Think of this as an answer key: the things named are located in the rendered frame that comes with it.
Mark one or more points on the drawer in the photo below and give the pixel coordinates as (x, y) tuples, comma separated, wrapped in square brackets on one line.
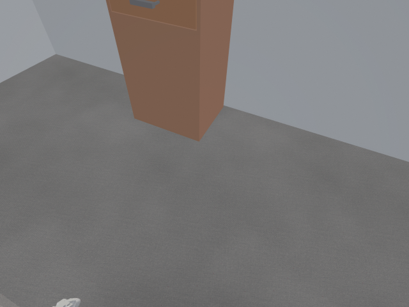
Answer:
[(177, 12)]

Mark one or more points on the cabinet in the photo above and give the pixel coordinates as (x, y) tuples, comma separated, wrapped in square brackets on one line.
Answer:
[(176, 76)]

